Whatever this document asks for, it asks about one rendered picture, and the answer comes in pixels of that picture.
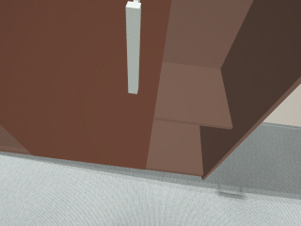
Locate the handle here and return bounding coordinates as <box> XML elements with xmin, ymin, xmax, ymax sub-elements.
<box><xmin>125</xmin><ymin>0</ymin><xmax>141</xmax><ymax>94</ymax></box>

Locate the wardrobe door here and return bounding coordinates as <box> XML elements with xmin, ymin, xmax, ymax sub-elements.
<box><xmin>0</xmin><ymin>124</ymin><xmax>25</xmax><ymax>149</ymax></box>
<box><xmin>0</xmin><ymin>0</ymin><xmax>172</xmax><ymax>170</ymax></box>

